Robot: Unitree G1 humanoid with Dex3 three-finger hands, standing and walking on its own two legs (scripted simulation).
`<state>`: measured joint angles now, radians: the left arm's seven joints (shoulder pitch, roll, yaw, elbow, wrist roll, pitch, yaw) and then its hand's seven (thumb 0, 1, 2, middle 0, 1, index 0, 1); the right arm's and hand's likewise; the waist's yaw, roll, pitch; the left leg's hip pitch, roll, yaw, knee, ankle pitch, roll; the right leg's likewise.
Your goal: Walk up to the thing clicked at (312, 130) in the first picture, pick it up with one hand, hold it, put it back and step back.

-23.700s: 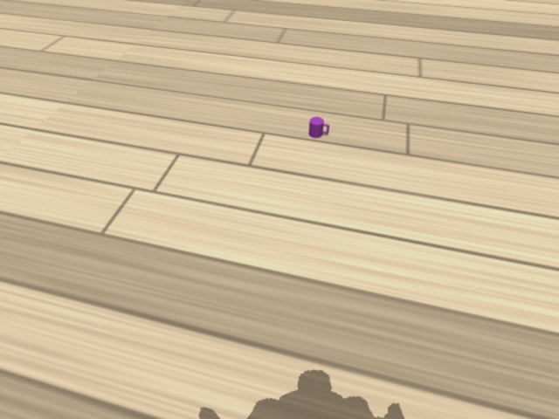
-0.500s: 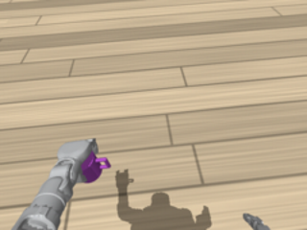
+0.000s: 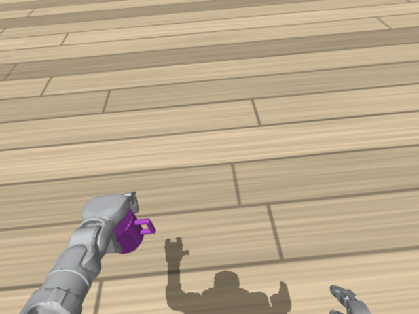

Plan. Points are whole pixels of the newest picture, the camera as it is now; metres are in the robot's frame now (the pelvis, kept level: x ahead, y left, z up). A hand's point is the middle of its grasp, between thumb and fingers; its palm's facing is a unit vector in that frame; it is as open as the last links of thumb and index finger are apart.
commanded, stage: hold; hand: left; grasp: from above
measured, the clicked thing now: (128, 228) +0.33 +0.20 -0.08
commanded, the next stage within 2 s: crouch in 1.10 s
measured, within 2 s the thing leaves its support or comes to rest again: neither
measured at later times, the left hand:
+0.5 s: hand (111, 234) +0.29 +0.22 -0.02, palm faces -0.44 -0.05 -0.90, open 10.7 cm
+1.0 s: hand (110, 236) +0.29 +0.22 -0.02, palm faces -0.44 -0.06 -0.89, open 10.7 cm
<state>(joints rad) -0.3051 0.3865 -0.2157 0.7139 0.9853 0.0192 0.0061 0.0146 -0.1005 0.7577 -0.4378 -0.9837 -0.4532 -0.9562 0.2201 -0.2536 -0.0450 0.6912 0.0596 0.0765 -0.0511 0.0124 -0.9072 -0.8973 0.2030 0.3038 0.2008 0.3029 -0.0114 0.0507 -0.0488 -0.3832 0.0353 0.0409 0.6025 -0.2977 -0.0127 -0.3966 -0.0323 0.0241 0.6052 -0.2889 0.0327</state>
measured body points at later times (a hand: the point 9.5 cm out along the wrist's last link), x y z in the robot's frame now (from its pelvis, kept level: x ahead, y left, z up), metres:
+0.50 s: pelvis -0.01 +0.00 +0.01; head +0.00 -0.03 +0.46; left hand +0.31 +0.22 +0.03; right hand +0.13 -0.26 -0.11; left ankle +0.00 +0.13 -0.73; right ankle +0.01 -0.14 -0.73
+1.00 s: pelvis -0.01 +0.00 +0.01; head +0.00 -0.03 +0.46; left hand +0.30 +0.22 +0.03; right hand +0.14 -0.25 -0.11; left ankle +0.00 +0.13 -0.73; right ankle +0.01 -0.14 -0.73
